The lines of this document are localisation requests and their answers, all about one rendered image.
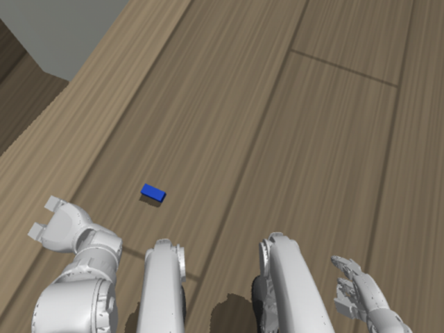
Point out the right robot arm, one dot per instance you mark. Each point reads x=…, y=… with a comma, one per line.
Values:
x=385, y=321

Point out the right robot hand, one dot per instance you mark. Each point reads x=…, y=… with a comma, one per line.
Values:
x=365, y=295

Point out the right robot foot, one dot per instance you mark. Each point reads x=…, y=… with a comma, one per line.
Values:
x=258, y=304

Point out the small box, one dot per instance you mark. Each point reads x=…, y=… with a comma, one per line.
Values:
x=153, y=193

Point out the left robot hand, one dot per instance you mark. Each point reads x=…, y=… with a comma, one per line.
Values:
x=63, y=226

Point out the left robot arm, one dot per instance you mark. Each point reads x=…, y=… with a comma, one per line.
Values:
x=82, y=299

